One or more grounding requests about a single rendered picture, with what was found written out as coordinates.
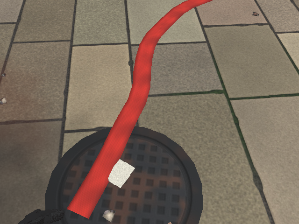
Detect robot left hand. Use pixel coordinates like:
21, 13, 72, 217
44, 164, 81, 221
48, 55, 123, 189
18, 209, 64, 224

